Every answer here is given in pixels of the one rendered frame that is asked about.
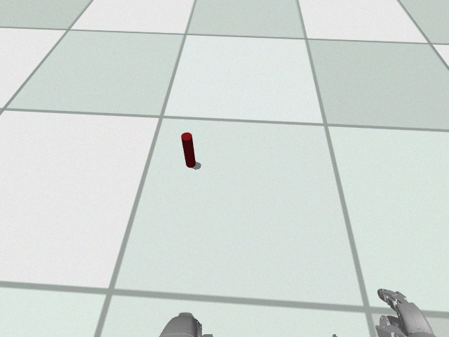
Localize can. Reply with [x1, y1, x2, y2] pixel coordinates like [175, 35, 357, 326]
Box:
[181, 133, 196, 168]

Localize right robot hand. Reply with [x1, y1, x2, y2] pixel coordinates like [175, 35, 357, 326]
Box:
[375, 289, 434, 337]

